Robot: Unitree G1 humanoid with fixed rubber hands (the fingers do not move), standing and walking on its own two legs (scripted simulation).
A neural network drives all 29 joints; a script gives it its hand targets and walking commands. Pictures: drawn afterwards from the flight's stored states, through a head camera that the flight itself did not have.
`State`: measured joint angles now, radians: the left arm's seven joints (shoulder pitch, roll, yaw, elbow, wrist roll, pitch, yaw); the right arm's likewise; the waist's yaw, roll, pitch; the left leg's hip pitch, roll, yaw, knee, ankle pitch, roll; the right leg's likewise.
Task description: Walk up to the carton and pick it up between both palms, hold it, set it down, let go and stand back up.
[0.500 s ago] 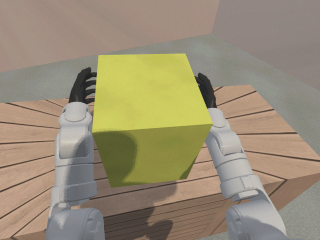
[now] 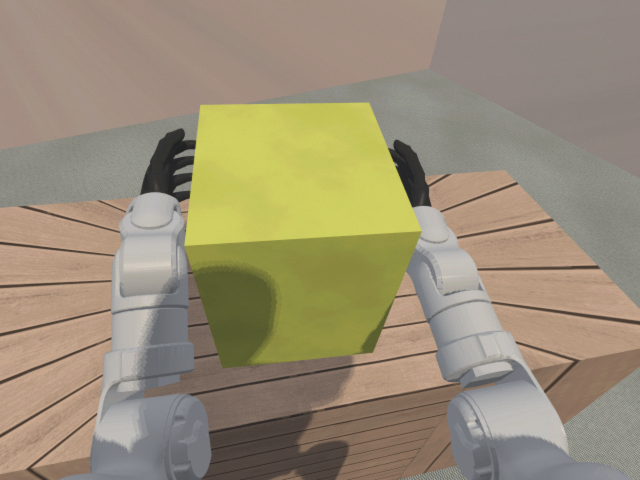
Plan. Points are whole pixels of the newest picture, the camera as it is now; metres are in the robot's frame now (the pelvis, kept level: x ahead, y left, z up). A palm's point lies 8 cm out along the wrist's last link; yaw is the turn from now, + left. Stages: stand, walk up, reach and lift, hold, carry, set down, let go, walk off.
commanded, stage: hold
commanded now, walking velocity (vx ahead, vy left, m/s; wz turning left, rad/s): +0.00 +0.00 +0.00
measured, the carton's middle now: (293, 239) +0.35 +0.01 +0.14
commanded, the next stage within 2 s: none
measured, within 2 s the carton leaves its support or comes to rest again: neither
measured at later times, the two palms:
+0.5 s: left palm (169, 196) +0.36 +0.15 +0.20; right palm (419, 209) +0.36 -0.14 +0.18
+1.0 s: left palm (164, 193) +0.37 +0.16 +0.20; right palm (413, 207) +0.36 -0.14 +0.18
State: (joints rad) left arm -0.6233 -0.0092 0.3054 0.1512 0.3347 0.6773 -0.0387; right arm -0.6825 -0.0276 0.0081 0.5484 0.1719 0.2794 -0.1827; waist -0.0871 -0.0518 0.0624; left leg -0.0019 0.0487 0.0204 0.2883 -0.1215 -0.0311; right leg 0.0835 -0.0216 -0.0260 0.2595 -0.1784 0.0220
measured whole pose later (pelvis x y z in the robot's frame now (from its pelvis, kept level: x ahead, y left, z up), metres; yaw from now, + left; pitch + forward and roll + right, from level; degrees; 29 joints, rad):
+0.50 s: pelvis +0.01 +0.00 +0.00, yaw +0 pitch -10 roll +0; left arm -0.56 -0.03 0.27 0.04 0.33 0.70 -0.02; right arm -0.61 -0.04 0.04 0.45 0.20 0.28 -0.20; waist -0.10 -0.05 0.07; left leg 0.02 0.05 0.02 0.30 -0.14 -0.03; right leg 0.11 -0.02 -0.02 0.25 -0.18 0.02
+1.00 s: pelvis +0.00 +0.00 +0.00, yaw +0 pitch -9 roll +0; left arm -0.61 -0.01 0.30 0.12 0.33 0.69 -0.04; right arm -0.67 -0.02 0.01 0.52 0.17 0.28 -0.19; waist -0.10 -0.05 0.06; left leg 0.00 0.05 0.02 0.28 -0.12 -0.03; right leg 0.09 -0.02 -0.03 0.25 -0.17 0.02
